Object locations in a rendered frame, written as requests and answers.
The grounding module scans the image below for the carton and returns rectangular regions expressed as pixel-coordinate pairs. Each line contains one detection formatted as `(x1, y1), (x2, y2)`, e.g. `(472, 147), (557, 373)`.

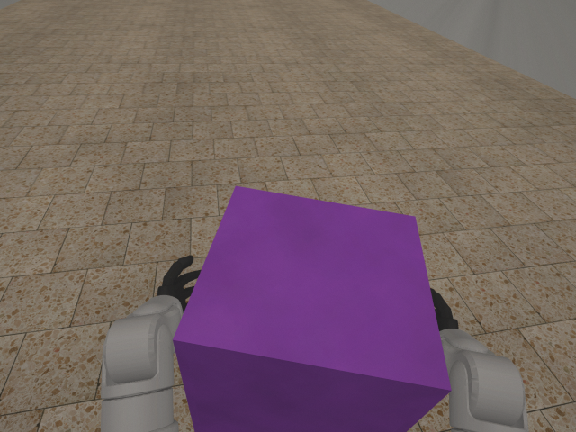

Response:
(173, 186), (451, 432)

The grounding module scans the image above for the right robot hand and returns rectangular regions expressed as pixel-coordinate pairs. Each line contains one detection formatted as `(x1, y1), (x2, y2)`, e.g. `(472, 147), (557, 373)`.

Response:
(430, 288), (459, 331)

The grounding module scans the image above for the left robot hand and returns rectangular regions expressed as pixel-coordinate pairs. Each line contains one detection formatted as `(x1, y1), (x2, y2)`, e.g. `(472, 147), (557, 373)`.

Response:
(157, 256), (201, 312)

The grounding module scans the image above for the robot right forearm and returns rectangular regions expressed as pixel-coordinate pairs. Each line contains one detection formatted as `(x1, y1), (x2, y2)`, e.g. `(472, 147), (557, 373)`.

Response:
(439, 328), (529, 432)

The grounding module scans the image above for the robot left forearm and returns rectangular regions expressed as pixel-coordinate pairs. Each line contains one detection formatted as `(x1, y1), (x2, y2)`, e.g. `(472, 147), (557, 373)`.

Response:
(101, 295), (184, 432)

